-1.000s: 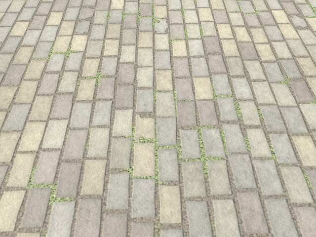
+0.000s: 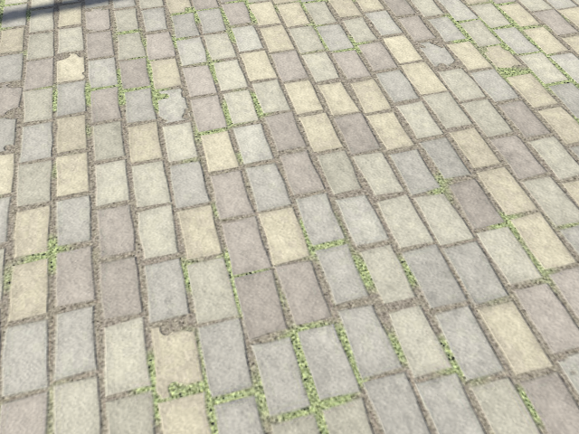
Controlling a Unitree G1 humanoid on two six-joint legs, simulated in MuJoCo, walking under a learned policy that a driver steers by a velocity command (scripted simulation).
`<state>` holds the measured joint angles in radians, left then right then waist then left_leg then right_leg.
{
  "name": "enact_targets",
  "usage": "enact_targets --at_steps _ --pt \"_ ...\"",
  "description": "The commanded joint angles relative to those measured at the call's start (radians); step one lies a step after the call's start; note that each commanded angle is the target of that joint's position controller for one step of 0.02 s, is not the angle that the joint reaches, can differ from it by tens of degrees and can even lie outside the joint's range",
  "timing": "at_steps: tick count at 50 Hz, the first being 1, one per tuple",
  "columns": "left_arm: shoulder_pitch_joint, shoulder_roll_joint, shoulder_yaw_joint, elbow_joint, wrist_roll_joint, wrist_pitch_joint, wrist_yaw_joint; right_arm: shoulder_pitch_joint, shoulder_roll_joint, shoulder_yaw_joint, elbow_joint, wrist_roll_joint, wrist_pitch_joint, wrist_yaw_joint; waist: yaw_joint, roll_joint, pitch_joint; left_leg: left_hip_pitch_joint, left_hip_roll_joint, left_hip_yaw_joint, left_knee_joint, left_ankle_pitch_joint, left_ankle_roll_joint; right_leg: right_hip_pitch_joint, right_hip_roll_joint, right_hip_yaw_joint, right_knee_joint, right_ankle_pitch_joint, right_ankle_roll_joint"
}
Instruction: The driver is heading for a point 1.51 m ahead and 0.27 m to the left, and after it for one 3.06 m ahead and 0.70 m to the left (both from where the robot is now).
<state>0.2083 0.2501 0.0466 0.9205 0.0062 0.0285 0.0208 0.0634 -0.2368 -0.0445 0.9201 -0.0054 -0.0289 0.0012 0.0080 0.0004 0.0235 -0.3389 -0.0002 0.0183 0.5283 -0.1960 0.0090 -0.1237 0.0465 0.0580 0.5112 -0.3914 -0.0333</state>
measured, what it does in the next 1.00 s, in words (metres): stands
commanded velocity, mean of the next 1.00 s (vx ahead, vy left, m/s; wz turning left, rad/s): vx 0.00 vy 0.00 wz -0.01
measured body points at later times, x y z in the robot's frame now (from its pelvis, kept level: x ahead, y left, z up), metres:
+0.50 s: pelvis -0.01 +0.01 +0.00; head +0.00 +0.01 +0.45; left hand +0.01 +0.26 -0.15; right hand +0.10 -0.25 -0.14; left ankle +0.05 +0.12 -0.73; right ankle -0.08 -0.11 -0.73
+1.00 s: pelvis -0.01 +0.01 +0.00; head +0.00 +0.01 +0.45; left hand -0.02 +0.25 -0.15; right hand +0.08 -0.24 -0.14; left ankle +0.05 +0.12 -0.73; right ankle -0.08 -0.11 -0.73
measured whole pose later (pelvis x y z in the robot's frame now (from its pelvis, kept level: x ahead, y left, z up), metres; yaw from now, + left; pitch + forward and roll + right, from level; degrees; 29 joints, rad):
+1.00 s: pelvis -0.01 +0.01 +0.00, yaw +2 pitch -1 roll +0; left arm 0.31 0.19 0.01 1.09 0.01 -0.02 0.04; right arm 0.11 -0.22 -0.04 1.08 0.00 0.01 -0.03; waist 0.00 0.01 0.04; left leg -0.32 -0.02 0.00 0.51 -0.17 0.03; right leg -0.09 0.02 0.03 0.48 -0.37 -0.01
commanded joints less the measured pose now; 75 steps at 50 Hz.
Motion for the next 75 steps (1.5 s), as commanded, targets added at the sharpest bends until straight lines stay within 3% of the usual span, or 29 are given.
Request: enact_targets --at_steps 1,11,28,49,74,75 --pt "0.033 0.103 0.022 -0.015 -0.001 -0.014 0.004 -0.031 -0.122 -0.027 -0.033 0.002 -0.001 -0.009 -0.003 -0.006 -0.088 0.209 0.081 -0.085 -0.023 0.323 0.071 -0.104 -0.082 0.06 -0.081 0.324 -0.017" --pt "0.052 0.099 0.011 0.054 0.001 -0.033 0.009 -0.044 -0.121 -0.026 0.027 0.003 0.02 -0.022 -0.005 -0.008 -0.03 0.226 0.059 -0.079 -0.051 0.224 0.054 -0.14 -0.084 0.052 -0.126 0.218 -0.009" --pt "0.1 0.066 -0.007 0.122 0.002 -0.042 0.013 -0.007 -0.115 -0.019 0.1 0.005 0.026 -0.033 -0.006 -0.002 0.0 0.203 0.048 -0.087 -0.079 0.127 0.054 -0.151 -0.072 0.022 -0.145 0.141 -0.003" --pt "0.176 0.033 -0.018 0.153 0.0 -0.051 0.019 0.038 -0.095 -0.011 0.127 0.007 0.03 -0.038 -0.009 -0.001 0.01 0.192 0.042 -0.095 -0.082 0.108 0.064 -0.165 -0.066 0.002 -0.14 0.135 0.004" --pt "0.242 0.004 -0.017 0.155 -0.002 -0.057 0.024 0.069 -0.077 -0.009 0.132 0.01 0.032 -0.043 -0.01 -0.004 0.02 0.185 0.037 -0.097 -0.077 0.11 0.069 -0.171 -0.065 -0.007 -0.136 0.133 0.007" --pt "0.265 -0.007 -0.019 0.165 -0.002 -0.056 0.024 0.087 -0.065 -0.006 0.143 0.009 0.033 -0.042 -0.008 -0.005 0.0 0.192 0.028 -0.089 -0.082 -0.005 0.068 -0.164 -0.059 -0.013 -0.146 0.038 0.003"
